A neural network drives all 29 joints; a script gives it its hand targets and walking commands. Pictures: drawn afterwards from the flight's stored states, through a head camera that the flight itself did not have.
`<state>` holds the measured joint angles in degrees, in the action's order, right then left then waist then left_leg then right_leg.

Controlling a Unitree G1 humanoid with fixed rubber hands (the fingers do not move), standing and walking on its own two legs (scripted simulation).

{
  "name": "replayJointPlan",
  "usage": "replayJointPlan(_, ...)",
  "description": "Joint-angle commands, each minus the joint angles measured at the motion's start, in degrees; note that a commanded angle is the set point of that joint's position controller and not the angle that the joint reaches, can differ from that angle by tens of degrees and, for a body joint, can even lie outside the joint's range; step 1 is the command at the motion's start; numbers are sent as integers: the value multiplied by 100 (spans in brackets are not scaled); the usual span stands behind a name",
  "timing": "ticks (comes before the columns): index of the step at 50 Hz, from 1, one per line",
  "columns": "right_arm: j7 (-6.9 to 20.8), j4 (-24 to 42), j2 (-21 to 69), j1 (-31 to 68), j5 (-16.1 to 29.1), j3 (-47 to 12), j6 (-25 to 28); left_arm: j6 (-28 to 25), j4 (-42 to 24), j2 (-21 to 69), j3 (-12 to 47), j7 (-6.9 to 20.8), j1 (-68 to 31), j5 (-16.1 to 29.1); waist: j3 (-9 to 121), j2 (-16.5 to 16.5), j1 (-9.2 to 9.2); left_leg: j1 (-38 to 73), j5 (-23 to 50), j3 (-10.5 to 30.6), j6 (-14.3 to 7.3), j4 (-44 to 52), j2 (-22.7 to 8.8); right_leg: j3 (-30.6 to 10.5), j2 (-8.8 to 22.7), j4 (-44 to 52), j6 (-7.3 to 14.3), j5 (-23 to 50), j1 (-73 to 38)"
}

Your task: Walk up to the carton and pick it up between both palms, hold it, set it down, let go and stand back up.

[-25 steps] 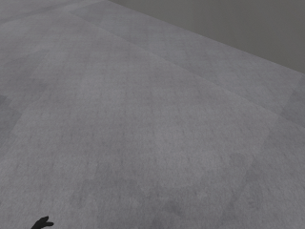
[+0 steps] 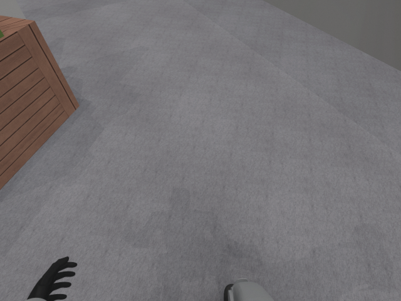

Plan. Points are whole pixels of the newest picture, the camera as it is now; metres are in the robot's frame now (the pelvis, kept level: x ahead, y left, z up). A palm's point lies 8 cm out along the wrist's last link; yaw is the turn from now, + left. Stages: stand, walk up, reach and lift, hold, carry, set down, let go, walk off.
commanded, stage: walk up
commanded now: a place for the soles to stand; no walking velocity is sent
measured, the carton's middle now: out of the picture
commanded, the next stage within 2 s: none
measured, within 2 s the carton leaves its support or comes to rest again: neither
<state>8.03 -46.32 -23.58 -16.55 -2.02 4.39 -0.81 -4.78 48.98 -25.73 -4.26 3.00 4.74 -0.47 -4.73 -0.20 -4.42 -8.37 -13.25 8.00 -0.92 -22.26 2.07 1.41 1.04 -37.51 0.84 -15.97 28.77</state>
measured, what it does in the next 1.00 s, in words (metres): walks ahead, turning left: right foot, then left foot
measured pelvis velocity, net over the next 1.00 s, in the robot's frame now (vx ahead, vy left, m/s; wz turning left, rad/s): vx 0.45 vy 0.15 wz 0.70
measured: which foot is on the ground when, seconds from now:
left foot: down 0.00-0.06, up 0.08-0.52, down 0.54-1.00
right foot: up 0.00-0.06, down 0.08-0.60, up 0.62-1.00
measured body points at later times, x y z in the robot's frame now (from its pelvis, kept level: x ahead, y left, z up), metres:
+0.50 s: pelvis +0.23 +0.03 -0.01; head +0.25 +0.03 +0.44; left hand +0.08 +0.35 -0.10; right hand +0.51 -0.19 -0.10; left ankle +0.28 +0.19 -0.73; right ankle +0.16 -0.11 -0.74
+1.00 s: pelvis +0.45 +0.15 -0.01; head +0.46 +0.17 +0.44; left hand +0.37 +0.50 -0.10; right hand +0.69 -0.09 -0.10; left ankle +0.31 +0.18 -0.74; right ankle +0.63 +0.13 -0.73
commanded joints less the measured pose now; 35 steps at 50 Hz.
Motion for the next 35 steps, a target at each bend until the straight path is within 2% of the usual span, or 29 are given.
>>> replayJointPlan(1,-140,982,-1132,1204,60,147,214,-80,-114,-1290,-587,-192,1543,-12,1437,-242,1308,-2797,-908,672,-719,-687,-567,-136,83,757,112,1084,-4302)
replayJointPlan(2,-116,1038,-808,1219,53,51,212,-112,26,-1481,-622,-269,2125,-56,1524,850,1666,-3024,-1672,186,-546,-2238,255,-949,813,1893,13,58,-4588)
replayJointPlan(3,-170,915,-607,497,142,-28,159,-157,-219,-1875,-714,-359,1885,-255,1661,1637,1296,-3043,-1581,425,-238,-3695,261,-2821,2202,2593,-91,-1767,-4120)
replayJointPlan(4,-235,653,-1004,-100,124,7,88,-203,-614,-1969,-671,-368,934,-316,709,1243,827,-3476,-1410,495,-17,-4435,59,-3894,2611,3214,-13,-3225,-3202)
replayJointPlan(5,-193,535,-1410,-84,82,123,84,-207,-687,-1919,-613,-349,421,-234,620,646,578,-3159,-1010,432,58,-4627,-301,-3823,2766,3390,629,-3584,-2642)
replayJointPlan(6,-196,484,-1543,297,108,242,110,-268,-598,-1754,-588,-271,55,-181,283,514,441,-3179,-720,290,36,-4616,-869,-3443,2797,3289,743,-3008,-2214)
replayJointPlan(7,-168,281,-1615,75,94,249,140,-345,-531,-1510,-497,-218,306,-82,285,176,320,-2763,-439,269,48,-4464,-951,-2830,2274,3236,493,-2354,-2029)
replayJointPlan(8,-95,224,-1491,130,73,217,150,-373,-440,-1360,-430,-198,325,-3,-25,392,315,-2463,-116,212,111,-4244,-1048,-1945,1842,3344,209,-1818,-1672)
replayJointPlan(9,-46,62,-1579,214,78,265,120,-378,-522,-1313,-393,-213,381,6,130,166,325,-2441,102,61,199,-4111,-1004,-1304,1622,3148,278,-1130,-1974)
replayJointPlan(10,-15,40,-1363,-84,101,231,98,-379,-523,-1224,-382,-240,647,100,183,301,326,-2489,519,-6,143,-4019,-888,-753,1344,2908,-191,-473,-2297)
replayJointPlan(11,10,12,-1308,139,124,237,37,-380,-489,-1233,-363,-225,784,127,225,445,429,-2466,614,-169,148,-3925,-877,-457,1278,2989,-130,-569,-2335)
replayJointPlan(12,51,16,-1214,318,144,204,1,-416,-456,-1234,-420,-219,847,145,-57,486,440,-2269,873,-278,134,-3619,-905,-166,1243,2993,-479,-62,-2045)
replayJointPlan(14,70,76,-1051,715,205,141,-6,-374,-474,-1332,-429,-199,906,96,-372,959,587,-2333,949,-578,229,-3023,-893,330,1105,3061,-288,204,-2002)
replayJointPlan(15,71,193,-1072,971,188,113,-2,-344,-416,-1388,-497,-181,966,54,-183,753,646,-2374,841,-665,273,-2603,-851,478,1103,3114,-48,4,-2311)
replayJointPlan(16,66,235,-979,1073,188,107,-2,-317,-412,-1459,-498,-169,1015,57,-105,980,676,-2379,918,-888,224,-2377,-898,658,1155,3022,54,196,-2376)
replayJointPlan(18,72,329,-935,1642,113,64,42,-277,-363,-1437,-489,-168,1431,42,-208,544,935,-2530,588,-948,162,-1837,-933,549,1415,2848,257,1105,-2782)
replayJointPlan(20,51,404,-787,2045,12,36,64,-188,-400,-1403,-491,-218,1666,118,-177,415,1083,-2588,556,-1297,53,-1218,-825,1046,1318,2394,162,2650,-3208)
replayJointPlan(21,25,455,-816,1966,24,61,95,-175,-405,-1419,-469,-195,1418,64,-115,608,951,-2531,595,-1457,-13,-1000,-715,1202,1264,2404,343,2558,-3378)
replayJointPlan(23,-20,536,-841,2039,-30,83,80,-112,-414,-1507,-467,-201,1629,30,24,757,1029,-2620,270,-1585,-77,-1117,-621,1180,1467,1955,371,3238,-3768)
replayJointPlan(24,-37,526,-919,2032,-13,103,54,-79,-526,-1371,-479,-216,1553,22,248,527,959,-2456,264,-1637,-132,-911,-529,1168,1377,1806,468,2968,-3889)
replayJointPlan(26,-147,343,-1120,960,5,229,95,-1,-695,-1477,-505,-213,933,-19,880,437,241,-902,-211,-1482,-449,-714,-334,1382,1432,714,672,3010,-3150)
replayJointPlan(27,-222,116,-1232,-138,41,372,175,20,-780,-1406,-426,-226,945,19,1671,-247,-281,1053,213,-1223,-689,-45,-246,1668,971,-927,526,2281,-2188)
replayJointPlan(28,-348,-57,-1860,-698,82,676,142,50,-678,-954,-278,-181,1377,-21,1833,-1437,-324,2449,-788,-70,-917,-52,-848,1547,386,-1783,205,4,-707)
replayJointPlan(29,-454,173,-2421,-890,176,696,90,-2,-856,-785,-176,-136,1424,-56,2195,-2278,-408,3703,-347,2609,-1565,186,-2018,1042,-476,-2765,-118,-1758,1105)
replayJointPlan(30,-506,233,-2207,-565,293,612,123,-1,-848,-1324,-276,-168,1045,-54,2077,-1568,-246,3569,249,3473,-1960,288,-2329,-212,-180,-3360,-53,-1462,1436)
replayJointPlan(31,-561,231,-1955,-272,356,553,96,-34,-755,-1553,-300,-147,972,-19,1704,-330,-91,2938,254,2465,-1624,310,-2171,-234,243,-3114,74,-1129,1269)
replayJointPlan(32,-629,347,-1668,127,227,522,153,-81,-695,-1339,-323,-122,1102,5,1415,66,152,2693,1513,1340,-1242,45,-1712,-241,443,-2900,129,-542,1332)
replayJointPlan(33,-642,287,-1438,84,327,408,239,-108,-545,-1029,-235,-80,1249,-27,740,-293,227,1928,2646,579,-902,110,-1330,-231,584,-2298,14,-265,1144)
replayJointPlan(35,-616,240,-1357,-122,334,357,367,-27,-624,-1016,-215,-43,1034,-63,680,-325,272,1215,3308,504,-801,237,-1089,-93,508,-2108,-37,-11,503)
